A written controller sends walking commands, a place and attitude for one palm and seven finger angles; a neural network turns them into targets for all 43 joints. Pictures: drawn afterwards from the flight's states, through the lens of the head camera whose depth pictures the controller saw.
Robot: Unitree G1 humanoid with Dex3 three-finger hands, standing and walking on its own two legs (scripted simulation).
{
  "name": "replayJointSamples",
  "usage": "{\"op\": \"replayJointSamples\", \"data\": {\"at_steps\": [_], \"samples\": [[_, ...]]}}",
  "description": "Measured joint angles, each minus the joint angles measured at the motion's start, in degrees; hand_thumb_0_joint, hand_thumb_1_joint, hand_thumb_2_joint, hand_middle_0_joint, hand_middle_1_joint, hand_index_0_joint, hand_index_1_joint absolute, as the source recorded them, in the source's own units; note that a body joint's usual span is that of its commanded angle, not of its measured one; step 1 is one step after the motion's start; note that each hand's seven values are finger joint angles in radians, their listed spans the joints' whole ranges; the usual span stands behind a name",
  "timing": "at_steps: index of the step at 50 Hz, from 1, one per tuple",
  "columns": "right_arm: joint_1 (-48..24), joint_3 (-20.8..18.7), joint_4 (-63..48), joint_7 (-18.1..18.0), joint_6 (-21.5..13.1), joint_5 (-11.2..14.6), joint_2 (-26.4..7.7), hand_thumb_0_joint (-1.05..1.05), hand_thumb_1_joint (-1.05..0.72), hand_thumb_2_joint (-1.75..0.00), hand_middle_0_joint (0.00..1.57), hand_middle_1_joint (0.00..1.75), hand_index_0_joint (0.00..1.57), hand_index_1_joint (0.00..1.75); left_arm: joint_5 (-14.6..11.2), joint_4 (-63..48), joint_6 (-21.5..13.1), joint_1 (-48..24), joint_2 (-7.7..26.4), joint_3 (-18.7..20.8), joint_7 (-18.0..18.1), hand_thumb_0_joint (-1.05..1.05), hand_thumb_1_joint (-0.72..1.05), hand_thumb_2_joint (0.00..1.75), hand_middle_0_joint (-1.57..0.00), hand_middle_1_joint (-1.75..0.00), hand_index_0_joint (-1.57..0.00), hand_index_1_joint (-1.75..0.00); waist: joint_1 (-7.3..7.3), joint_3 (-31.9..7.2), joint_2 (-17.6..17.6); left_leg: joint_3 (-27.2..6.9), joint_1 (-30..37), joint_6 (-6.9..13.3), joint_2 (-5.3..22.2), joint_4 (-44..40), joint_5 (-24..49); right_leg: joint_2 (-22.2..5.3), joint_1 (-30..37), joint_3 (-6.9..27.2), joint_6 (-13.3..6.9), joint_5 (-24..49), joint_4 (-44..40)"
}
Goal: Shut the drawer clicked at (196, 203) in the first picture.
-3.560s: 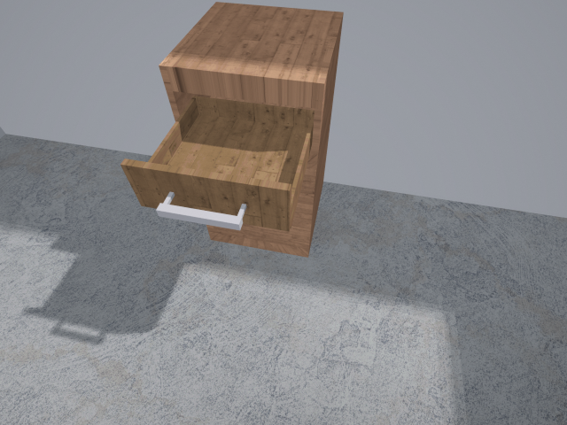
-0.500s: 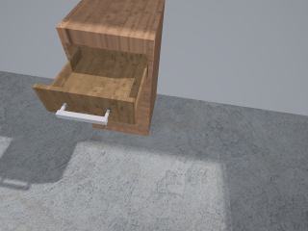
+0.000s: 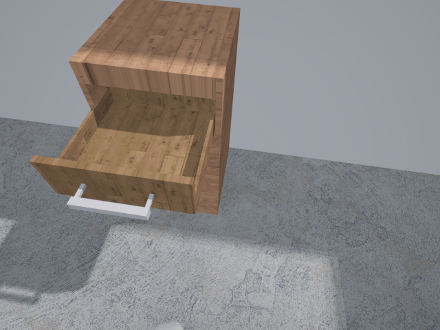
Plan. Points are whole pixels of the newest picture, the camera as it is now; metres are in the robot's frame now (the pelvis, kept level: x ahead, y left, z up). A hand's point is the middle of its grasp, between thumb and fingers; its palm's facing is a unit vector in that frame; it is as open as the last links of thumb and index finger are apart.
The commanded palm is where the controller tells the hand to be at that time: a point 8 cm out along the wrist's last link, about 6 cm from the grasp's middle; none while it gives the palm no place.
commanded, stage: come to a stop and stand still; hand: left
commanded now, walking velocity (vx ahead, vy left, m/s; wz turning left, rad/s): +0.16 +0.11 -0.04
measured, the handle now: (112, 200) +0.40 +0.29 -0.11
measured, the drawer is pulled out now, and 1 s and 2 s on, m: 0.30 0.30 0.30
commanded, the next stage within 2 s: look again from close up in 1.50 s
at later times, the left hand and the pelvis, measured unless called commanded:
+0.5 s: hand (127, 328) +0.14 +0.20 -0.17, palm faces +0.05 -0.98 -0.21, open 7.4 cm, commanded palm none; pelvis +0.08 +0.01 +0.01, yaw +0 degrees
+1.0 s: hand out of the picture +0.07 +0.16 -0.15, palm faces +0.01 -0.97 -0.24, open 7.4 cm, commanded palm none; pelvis +0.05 -0.03 +0.01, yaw +0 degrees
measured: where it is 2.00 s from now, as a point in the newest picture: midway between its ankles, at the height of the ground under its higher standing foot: outside the picture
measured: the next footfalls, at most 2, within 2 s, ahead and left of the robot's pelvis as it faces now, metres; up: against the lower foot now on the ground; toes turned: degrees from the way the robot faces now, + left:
right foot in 0.16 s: +0.08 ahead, -0.10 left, +0.00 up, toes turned -4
right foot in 0.84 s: +0.05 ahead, -0.14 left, +0.00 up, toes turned +0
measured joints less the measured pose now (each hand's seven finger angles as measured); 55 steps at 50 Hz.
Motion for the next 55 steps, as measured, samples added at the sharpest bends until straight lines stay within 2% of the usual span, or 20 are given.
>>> {"op": "replayJointSamples", "data": {"at_steps": [2, 4, 6, 8, 9, 15, 20, 22, 23, 24, 25, 28, 31, 33, 38, 41, 43, 47, 49, 55], "samples": [[-0.8, 0.5, -0.7, -0.5, -0.1, -0.2, 1.0, 0.00, -0.91, -0.90, 0.19, 0.30, 0.20, 0.30, 0.1, 0.2, 0.9, -0.7, 0.4, 0.0, 0.2, 0.00, 0.90, 0.89, -0.20, -0.30, -0.20, -0.30, 0.07, 0.3, -0.7, 0.9, 0.9, 0.2, -0.4, 0.8, -2.9, 0.5, -5.3, 0.4, -1.3, -4.0, 11.5], [-0.9, 1.0, -1.1, -0.9, 0.0, -0.3, 1.6, 0.00, -0.91, -0.90, 0.19, 0.30, 0.20, 0.30, 0.1, 0.0, 1.3, -2.1, 0.2, -0.1, 0.1, 0.01, 0.90, 0.89, -0.20, -0.30, -0.20, -0.30, -0.02, 0.4, -0.2, 0.9, 2.3, 0.0, -0.7, -0.8, -3.3, 0.8, -8.9, -0.8, -1.8, -3.7, 14.6], [-1.1, 1.6, -0.5, -1.5, 0.5, -0.4, 2.0, 0.00, -0.91, -0.90, 0.20, 0.30, 0.20, 0.30, -0.1, -1.0, 1.0, -3.9, -0.2, -0.4, 0.1, 0.01, 0.90, 0.89, -0.20, -0.30, -0.20, -0.30, 0.03, 0.6, 0.7, 0.5, 3.7, -0.3, -1.1, -2.7, -2.7, 1.0, -9.7, -1.7, -1.3, -1.0, 8.9], [-1.2, 2.0, 0.6, -1.9, 1.4, 0.2, 2.2, 0.00, -0.92, -0.90, 0.20, 0.30, 0.20, 0.30, 0.0, -2.3, -0.1, -4.6, -0.1, -0.8, 0.4, 0.01, 0.91, 0.89, -0.20, -0.30, -0.20, -0.30, 0.43, 0.4, 0.4, 0.6, 4.5, -0.6, -2.0, -2.7, -3.4, 1.1, -7.9, -0.9, -0.8, 8.6, -3.1], [-1.5, 2.0, 1.3, -1.8, 2.0, 0.6, 2.2, 0.01, -0.93, -0.90, 0.20, 0.30, 0.20, 0.30, 0.0, -2.4, -0.7, -4.9, 0.1, -0.9, 0.7, 0.01, 0.91, 0.89, -0.20, -0.30, -0.20, -0.30, 0.47, 0.3, 0.3, 0.6, 4.8, -0.9, -2.2, -2.1, -4.1, 1.1, -7.3, -0.6, -1.1, 10.8, -4.6], [-2.8, 1.0, 2.5, -1.4, 4.0, 1.2, 1.4, 0.01, -0.93, -0.90, 0.20, 0.30, 0.20, 0.30, -0.2, -1.7, 0.3, -6.3, -0.2, -1.6, 1.4, 0.00, 0.92, 0.89, -0.20, -0.30, -0.20, -0.30, -1.09, -1.4, 2.5, -0.8, 7.1, -1.7, -0.6, -3.0, -5.2, 2.9, -3.5, -2.0, -2.6, 8.5, -7.6], [-5.2, 0.1, 1.3, -1.8, 5.3, 1.4, 0.5, 0.00, -0.92, -0.90, 0.20, 0.30, 0.20, 0.30, 0.1, -3.1, 0.5, -8.6, -0.3, -0.9, 2.5, 0.00, 0.91, 0.89, -0.20, -0.30, -0.20, -0.30, -0.29, 1.4, 1.3, -1.8, 3.7, -2.1, -1.8, 6.9, -15.2, 3.2, -1.2, -1.8, -2.6, 9.6, -10.3], [-6.2, -0.1, 0.7, -1.8, 5.6, 1.5, 0.1, 0.00, -0.92, -0.90, 0.20, 0.30, 0.20, 0.30, 0.1, -3.5, 0.9, -9.0, 0.0, -0.6, 2.5, 0.00, 0.91, 0.89, -0.20, -0.30, -0.20, -0.30, 0.00, 2.3, 0.3, -1.6, 3.6, -2.2, -2.6, 5.2, -14.4, 2.8, -0.7, -1.5, -2.2, 10.0, -10.9], [-6.5, -0.2, 0.3, -1.7, 5.5, 1.5, -0.1, 0.00, -0.91, -0.90, 0.20, 0.30, 0.20, 0.30, 0.0, -3.6, 1.2, -9.0, 0.3, -0.4, 2.4, 0.00, 0.90, 0.89, -0.20, -0.30, -0.20, -0.30, 0.04, 2.6, -0.1, -1.3, 4.2, -2.3, -2.6, 1.9, -10.5, 2.7, -0.7, -1.4, -1.9, 9.9, -10.6], [-6.6, -0.2, -0.3, -1.7, 5.1, 1.3, -0.5, 0.00, -0.91, -0.90, 0.20, 0.30, 0.20, 0.30, -0.2, -3.7, 1.5, -8.8, 0.4, -0.3, 2.4, 0.00, 0.90, 0.89, -0.20, -0.30, -0.20, -0.30, 0.02, 2.6, 0.1, -1.2, 5.1, -1.9, -2.0, -1.8, -2.2, 2.9, -1.0, -1.4, -1.5, 9.5, -9.5], [-6.5, -0.2, -0.8, -1.7, 4.7, 1.1, -0.9, 0.00, -0.91, -0.90, 0.20, 0.30, 0.20, 0.30, -0.4, -3.8, 1.9, -8.7, 0.7, -0.3, 2.4, 0.00, 0.90, 0.89, -0.20, -0.30, -0.20, -0.30, 0.01, 2.5, 0.2, -1.0, 5.3, -0.7, -1.8, -2.7, 0.1, 3.0, -2.1, -1.6, -1.0, 8.8, -7.3], [-6.9, 0.2, -1.9, -2.0, 4.4, 0.3, -0.5, 0.00, -0.91, -0.90, 0.20, 0.30, 0.20, 0.30, -0.6, -3.8, 3.2, -9.1, 2.1, 0.0, 2.7, 0.00, 0.90, 0.89, -0.20, -0.30, -0.20, -0.30, 0.14, 2.9, -1.3, 0.0, 5.3, 1.9, -2.3, -1.9, -3.9, 3.9, -7.5, 2.5, -0.7, -2.2, 8.0], [-6.8, 0.8, -2.8, -2.7, 4.2, -0.1, 0.0, 0.00, -0.91, -0.90, 0.20, 0.30, 0.20, 0.30, -0.4, -4.0, 3.9, -9.7, 2.8, 0.5, 2.4, 0.00, 0.90, 0.89, -0.20, -0.30, -0.20, -0.30, 0.06, 3.2, -0.8, -0.5, 5.2, 1.9, -2.0, -3.5, -3.2, 5.0, -11.1, 4.4, -0.2, -2.7, 17.6], [-6.8, 1.1, -3.0, -2.9, 4.1, -0.1, 0.4, 0.00, -0.91, -0.90, 0.20, 0.30, 0.20, 0.30, -0.3, -4.5, 4.1, -10.0, 3.1, 0.6, 2.1, 0.00, 0.90, 0.89, -0.20, -0.30, -0.20, -0.30, 0.12, 3.4, -0.2, -0.8, 4.9, 1.7, -1.6, -4.7, -1.9, 5.2, -12.0, 4.8, 0.4, -1.7, 19.3], [-6.5, 1.3, -2.7, -2.3, 4.2, -0.2, 0.9, 0.00, -0.91, -0.90, 0.20, 0.30, 0.20, 0.30, 0.0, -5.3, 4.1, -9.0, 3.2, 0.3, 1.2, 0.00, 0.90, 0.89, -0.20, -0.30, -0.20, -0.30, 0.17, 2.8, 1.8, -1.3, 3.7, 0.7, -0.1, -6.2, 0.0, 4.1, -9.5, 3.8, 0.6, -0.7, 10.4], [-5.8, 1.0, -1.9, -1.8, 4.3, 0.0, 0.9, 0.00, -0.91, -0.90, 0.20, 0.30, 0.20, 0.30, 0.0, -4.9, 3.4, -7.6, 3.0, -0.1, 0.7, 0.00, 0.90, 0.89, -0.20, -0.30, -0.20, -0.30, -0.07, 1.7, 2.7, -1.4, 2.6, -0.4, 0.6, -5.4, 0.1, 3.4, -4.3, 2.5, 0.1, 4.2, -2.8], [-5.2, 0.8, -1.4, -1.4, 4.7, 0.7, 1.0, 0.00, -0.91, -0.90, 0.20, 0.30, 0.20, 0.30, 0.2, -4.3, 2.3, -6.0, 3.3, -0.4, 0.9, 0.00, 0.90, 0.89, -0.20, -0.30, -0.20, -0.30, -0.03, 0.5, 1.7, -0.8, 1.2, -1.3, 0.0, -2.9, -1.2, 2.6, -1.7, 4.0, -0.5, 9.6, -10.8], [-3.8, 0.6, 0.7, -0.3, 4.6, 0.6, -0.6, 0.00, -0.91, -0.90, 0.20, 0.30, 0.20, 0.30, 0.2, -1.2, 1.7, -4.2, 1.2, -1.8, 0.7, 0.00, 0.90, 0.89, -0.20, -0.30, -0.20, -0.30, -1.22, -0.4, 3.7, -3.5, 3.2, -1.4, -0.1, -4.3, -2.6, 3.7, -0.1, 3.0, -0.5, 8.9, -11.0], [-2.8, 0.6, 1.9, -0.3, 4.1, 0.6, -1.2, 0.00, -0.91, -0.90, 0.20, 0.30, 0.20, 0.30, -0.1, -0.4, 1.2, -3.5, 0.3, -2.1, 0.7, 0.00, 0.90, 0.89, -0.20, -0.30, -0.20, -0.30, -1.29, -0.8, 4.1, -4.3, 4.4, -1.5, 0.1, -5.6, 0.1, 4.2, 1.1, 2.8, -0.7, 8.8, -11.8], [-0.5, 0.7, 4.3, -0.6, 4.1, 0.8, -1.7, 0.00, -0.91, -0.90, 0.20, 0.30, 0.20, 0.30, -0.2, 0.4, 0.9, -3.1, -1.5, -2.0, 1.5, 0.01, 0.91, 0.89, -0.20, -0.30, -0.20, -0.30, -0.75, -0.9, 2.9, -4.9, 6.1, -2.7, 0.2, -5.6, -1.1, 4.4, 3.7, 2.2, -0.9, 8.6, -13.3]]}}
